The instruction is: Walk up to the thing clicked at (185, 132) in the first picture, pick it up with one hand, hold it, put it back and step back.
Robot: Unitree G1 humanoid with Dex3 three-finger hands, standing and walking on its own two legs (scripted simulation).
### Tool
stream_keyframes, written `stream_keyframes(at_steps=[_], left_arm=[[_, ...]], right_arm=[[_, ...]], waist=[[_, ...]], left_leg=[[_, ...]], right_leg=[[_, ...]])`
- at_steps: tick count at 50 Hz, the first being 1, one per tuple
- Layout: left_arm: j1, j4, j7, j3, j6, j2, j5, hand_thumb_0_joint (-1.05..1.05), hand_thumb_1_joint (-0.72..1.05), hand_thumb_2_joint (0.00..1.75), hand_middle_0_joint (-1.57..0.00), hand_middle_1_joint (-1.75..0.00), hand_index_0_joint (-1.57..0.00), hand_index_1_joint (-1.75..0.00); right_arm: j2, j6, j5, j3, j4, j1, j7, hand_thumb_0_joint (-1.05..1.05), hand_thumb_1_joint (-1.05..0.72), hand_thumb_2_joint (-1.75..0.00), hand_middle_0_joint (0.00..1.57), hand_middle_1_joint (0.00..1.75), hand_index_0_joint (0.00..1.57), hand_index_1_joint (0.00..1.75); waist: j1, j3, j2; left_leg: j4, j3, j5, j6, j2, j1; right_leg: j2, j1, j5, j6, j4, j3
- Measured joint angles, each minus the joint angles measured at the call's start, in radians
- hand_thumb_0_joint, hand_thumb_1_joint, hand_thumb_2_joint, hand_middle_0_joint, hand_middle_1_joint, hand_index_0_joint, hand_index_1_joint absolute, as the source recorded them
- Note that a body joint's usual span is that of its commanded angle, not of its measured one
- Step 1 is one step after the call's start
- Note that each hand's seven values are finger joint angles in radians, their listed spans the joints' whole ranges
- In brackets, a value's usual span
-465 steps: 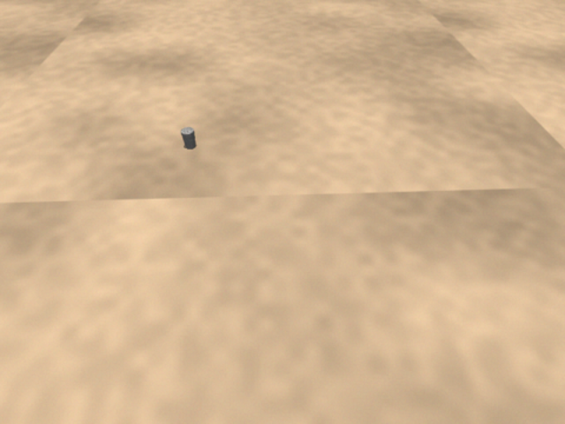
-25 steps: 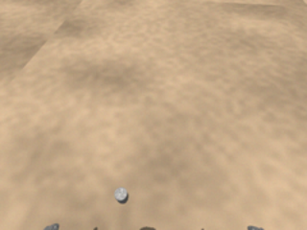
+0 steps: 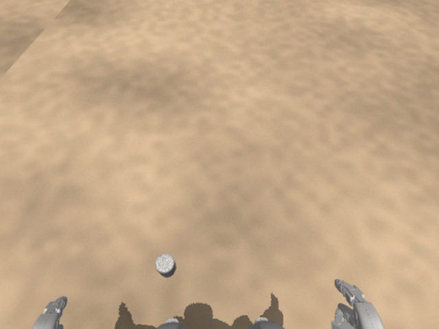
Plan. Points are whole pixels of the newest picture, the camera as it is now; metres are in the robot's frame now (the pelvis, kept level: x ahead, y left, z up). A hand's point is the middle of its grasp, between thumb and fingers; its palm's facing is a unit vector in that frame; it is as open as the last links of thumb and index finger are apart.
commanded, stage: go down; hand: left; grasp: from the side
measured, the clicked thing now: (166, 266) +0.41 +0.18 -0.67
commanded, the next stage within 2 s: none
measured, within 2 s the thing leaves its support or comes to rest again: neither
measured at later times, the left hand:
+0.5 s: hand out of the picture +0.15 +0.26 -0.15, palm faces +0.07 -0.94 -0.33, open 17.1 cm
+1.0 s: hand (85, 285) +0.26 +0.31 -0.24, palm faces +0.10 -0.97 -0.21, open 17.1 cm
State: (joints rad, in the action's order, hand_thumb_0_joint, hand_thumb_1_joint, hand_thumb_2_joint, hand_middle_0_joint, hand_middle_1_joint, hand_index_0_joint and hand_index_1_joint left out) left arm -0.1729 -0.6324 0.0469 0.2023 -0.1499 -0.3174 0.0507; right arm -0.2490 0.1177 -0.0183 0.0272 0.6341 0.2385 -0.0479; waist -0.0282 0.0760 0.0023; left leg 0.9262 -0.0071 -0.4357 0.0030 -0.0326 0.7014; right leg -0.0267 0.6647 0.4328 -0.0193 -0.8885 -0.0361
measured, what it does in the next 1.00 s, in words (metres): lowers itself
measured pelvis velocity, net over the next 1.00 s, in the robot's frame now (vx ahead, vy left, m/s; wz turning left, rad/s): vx -0.05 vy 0.00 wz -0.03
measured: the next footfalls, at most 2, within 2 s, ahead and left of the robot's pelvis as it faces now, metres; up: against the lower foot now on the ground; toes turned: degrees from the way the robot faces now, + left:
none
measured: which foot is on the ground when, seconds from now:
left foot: down 0.00-1.00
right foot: down 0.00-1.00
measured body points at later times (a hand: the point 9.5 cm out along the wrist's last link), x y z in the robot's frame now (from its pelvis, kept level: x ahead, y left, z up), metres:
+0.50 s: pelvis +0.00 +0.00 -0.03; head +0.08 +0.02 +0.41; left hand +0.14 +0.31 -0.12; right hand +0.16 -0.25 -0.11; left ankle +0.01 +0.11 -0.69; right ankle +0.00 -0.13 -0.69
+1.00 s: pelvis -0.05 +0.00 -0.17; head +0.12 +0.03 +0.25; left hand +0.26 +0.36 -0.23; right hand +0.11 -0.27 -0.27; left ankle +0.01 +0.11 -0.69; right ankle +0.00 -0.13 -0.69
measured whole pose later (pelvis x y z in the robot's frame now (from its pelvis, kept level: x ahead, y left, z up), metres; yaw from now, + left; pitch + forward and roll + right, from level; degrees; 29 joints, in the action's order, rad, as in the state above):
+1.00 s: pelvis -0.05 +0.00 -0.17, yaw -2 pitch +30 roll -3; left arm 0.18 -0.76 0.36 0.49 0.23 -0.53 -0.10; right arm -0.29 0.20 0.01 -0.01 0.61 0.15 -0.04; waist -0.06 0.18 0.01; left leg 1.69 0.04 -0.65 0.00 -0.05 1.57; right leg -0.02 1.52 0.65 -0.01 -1.65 -0.05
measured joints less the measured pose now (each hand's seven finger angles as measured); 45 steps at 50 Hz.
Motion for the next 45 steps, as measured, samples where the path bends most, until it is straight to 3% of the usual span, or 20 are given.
stream_keyframes(at_steps=[13,27,31,34,40,45], left_arm=[[-0.115,0.225,0.003,-0.004,-0.123,-0.013,-0.018,0.00,-0.55,0.18,-0.08,-0.21,-0.08,-0.21],[-0.167,0.323,0.016,0.031,-0.105,-0.021,-0.045,0.00,-0.53,0.14,-0.08,-0.15,-0.08,-0.15],[-0.136,0.279,0.030,0.055,-0.063,-0.032,-0.058,0.00,-0.52,0.13,-0.08,-0.13,-0.07,-0.13],[-0.060,0.191,0.061,0.093,0.011,-0.053,-0.075,0.00,-0.52,0.12,-0.08,-0.11,-0.07,-0.12],[0.120,0.068,0.181,0.164,0.206,-0.125,-0.116,-0.01,-0.51,0.11,-0.07,-0.11,-0.06,-0.11],[0.268,-0.024,0.257,0.217,0.319,-0.172,-0.137,-0.01,-0.49,0.11,-0.06,-0.11,-0.06,-0.11]], right_arm=[[0.015,0.047,0.007,-0.024,-0.074,-0.015,-0.037,0.01,-0.88,-0.89,0.20,0.30,0.20,0.30],[0.022,0.069,0.015,-0.022,-0.087,0.007,-0.043,0.01,-0.89,-0.89,0.20,0.30,0.20,0.30],[0.015,0.085,0.017,-0.022,-0.086,0.007,-0.041,0.01,-0.90,-0.89,0.20,0.30,0.20,0.30],[0.002,0.109,0.020,-0.021,-0.082,-0.003,-0.036,0.01,-0.91,-0.90,0.20,0.30,0.20,0.30],[-0.027,0.136,0.026,-0.013,-0.062,-0.045,-0.021,0.01,-0.93,-0.90,0.20,0.30,0.20,0.30],[-0.042,0.110,0.021,-0.022,-0.039,-0.071,-0.012,0.01,-0.92,-0.90,0.20,0.30,0.20,0.30]], waist=[[-0.010,0.040,-0.013],[-0.017,0.054,-0.013],[-0.018,0.058,-0.015],[-0.015,0.066,-0.009],[-0.019,0.086,0.013],[-0.024,0.102,0.013]], left_leg=[[0.120,0.022,-0.060,0.000,-0.006,0.100],[0.235,0.034,-0.098,-0.002,-0.010,0.224],[0.275,0.039,-0.104,-0.002,-0.010,0.276],[0.338,0.041,-0.115,-0.001,-0.007,0.359],[0.531,0.042,-0.161,-0.003,-0.004,0.588],[0.667,0.045,-0.193,-0.004,-0.007,0.749]], right_leg=[[0.005,0.084,0.054,-0.001,-0.099,-0.018],[0.008,0.203,0.093,0.002,-0.211,-0.024],[0.007,0.254,0.101,0.003,-0.252,-0.028],[0.004,0.338,0.117,0.004,-0.321,-0.027],[-0.003,0.573,0.170,0.004,-0.528,-0.019],[-0.001,0.735,0.203,0.007,-0.666,-0.015]])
